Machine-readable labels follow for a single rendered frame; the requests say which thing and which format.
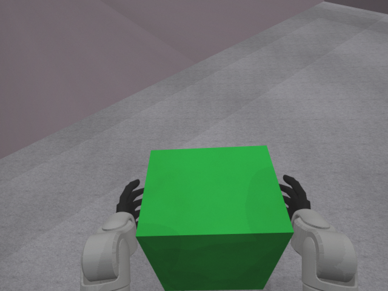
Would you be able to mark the carton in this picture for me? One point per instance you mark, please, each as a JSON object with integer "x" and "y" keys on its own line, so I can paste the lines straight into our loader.
{"x": 213, "y": 218}

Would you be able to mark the right robot forearm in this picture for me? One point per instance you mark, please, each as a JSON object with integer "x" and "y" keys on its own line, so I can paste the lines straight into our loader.
{"x": 329, "y": 260}

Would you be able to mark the left robot hand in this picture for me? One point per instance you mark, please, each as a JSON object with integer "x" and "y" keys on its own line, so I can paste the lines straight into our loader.
{"x": 126, "y": 199}

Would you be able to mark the left robot forearm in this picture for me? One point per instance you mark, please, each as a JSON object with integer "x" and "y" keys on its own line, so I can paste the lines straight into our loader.
{"x": 105, "y": 258}

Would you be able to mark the right robot hand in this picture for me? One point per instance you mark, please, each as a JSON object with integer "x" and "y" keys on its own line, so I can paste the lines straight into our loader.
{"x": 298, "y": 199}

